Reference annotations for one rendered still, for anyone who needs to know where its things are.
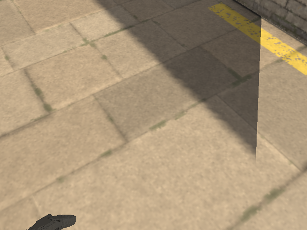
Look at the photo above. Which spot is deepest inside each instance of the left robot hand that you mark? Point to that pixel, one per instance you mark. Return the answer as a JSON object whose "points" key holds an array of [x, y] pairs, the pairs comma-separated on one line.
{"points": [[51, 222]]}

